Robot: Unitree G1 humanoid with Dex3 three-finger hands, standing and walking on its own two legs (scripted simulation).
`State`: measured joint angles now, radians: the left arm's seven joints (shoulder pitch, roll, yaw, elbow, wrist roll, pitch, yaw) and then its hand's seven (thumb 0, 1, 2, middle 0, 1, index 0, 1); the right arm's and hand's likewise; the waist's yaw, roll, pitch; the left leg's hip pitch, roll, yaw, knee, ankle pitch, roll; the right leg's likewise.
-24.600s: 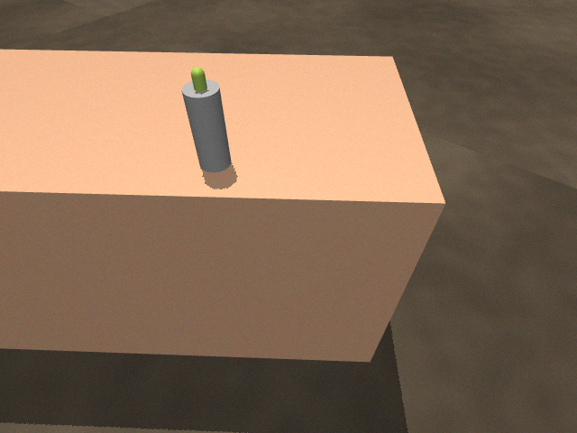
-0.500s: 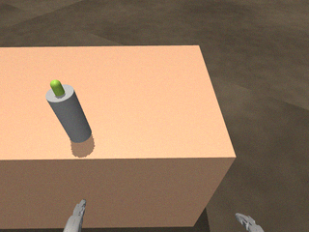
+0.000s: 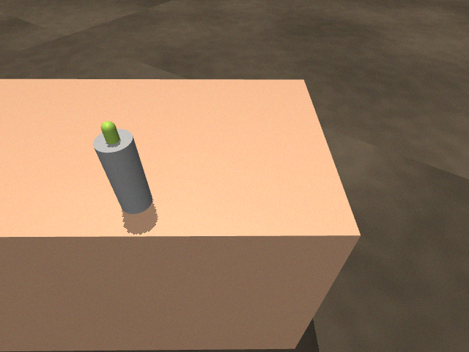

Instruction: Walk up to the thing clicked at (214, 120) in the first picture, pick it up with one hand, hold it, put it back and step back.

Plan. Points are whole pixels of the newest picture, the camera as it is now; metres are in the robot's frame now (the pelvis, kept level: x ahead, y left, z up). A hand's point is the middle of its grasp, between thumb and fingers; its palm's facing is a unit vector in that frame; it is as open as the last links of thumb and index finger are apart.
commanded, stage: home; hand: left
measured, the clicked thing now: (123, 167) +0.41 +0.22 +0.12
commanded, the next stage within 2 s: stand in 1.12 s
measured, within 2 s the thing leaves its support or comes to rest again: neither
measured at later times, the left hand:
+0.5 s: hand out of the picture +0.05 +0.26 -0.16, palm faces -0.06 -0.93 -0.35, open 17.6 cm
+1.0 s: hand out of the picture +0.10 +0.25 -0.16, palm faces -0.05 -0.93 -0.35, open 17.4 cm
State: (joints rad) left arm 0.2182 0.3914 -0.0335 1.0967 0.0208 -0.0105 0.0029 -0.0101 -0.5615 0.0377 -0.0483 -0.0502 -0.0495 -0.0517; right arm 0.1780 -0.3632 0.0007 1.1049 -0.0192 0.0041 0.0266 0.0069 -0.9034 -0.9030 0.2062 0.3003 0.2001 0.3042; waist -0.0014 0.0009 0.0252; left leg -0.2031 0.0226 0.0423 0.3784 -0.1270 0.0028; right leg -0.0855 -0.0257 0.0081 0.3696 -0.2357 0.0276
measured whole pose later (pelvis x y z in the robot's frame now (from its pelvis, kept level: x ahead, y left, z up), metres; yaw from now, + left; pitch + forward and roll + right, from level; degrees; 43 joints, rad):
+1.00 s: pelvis +0.03 +0.00 +0.00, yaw +0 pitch -2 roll +0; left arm 0.14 0.36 -0.02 1.11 0.01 -0.01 0.01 -0.01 -0.53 0.05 -0.05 -0.05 -0.05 -0.06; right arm 0.11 -0.35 0.00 1.13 -0.01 -0.01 0.01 0.00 -0.90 -0.90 0.21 0.30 0.20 0.30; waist -0.01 0.00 0.05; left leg -0.18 0.02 0.04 0.36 -0.15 0.00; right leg -0.05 -0.03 0.01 0.32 -0.25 0.03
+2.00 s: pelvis +0.02 -0.01 +0.00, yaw +0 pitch -2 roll +0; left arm 0.16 0.36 -0.01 1.10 0.02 0.00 0.00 0.00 0.90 0.89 -0.20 -0.30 -0.20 -0.30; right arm 0.13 -0.35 -0.01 1.13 -0.01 -0.01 0.01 0.00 -0.91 -0.90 0.21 0.30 0.20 0.30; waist -0.01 -0.01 0.05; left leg -0.16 0.02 0.04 0.34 -0.14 -0.01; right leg -0.04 -0.03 0.00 0.32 -0.24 0.02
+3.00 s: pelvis +0.02 +0.00 +0.00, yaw +1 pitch -3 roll +0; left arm 0.16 0.36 0.00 1.10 0.02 0.00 0.00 0.00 0.91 0.90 -0.20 -0.30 -0.20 -0.30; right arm 0.12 -0.35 -0.01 1.14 -0.01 -0.01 0.01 0.00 -0.91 -0.90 0.21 0.30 0.20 0.30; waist 0.00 -0.01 0.05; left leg -0.16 0.02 0.03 0.35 -0.14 0.00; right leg -0.03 -0.03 0.00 0.30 -0.23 0.03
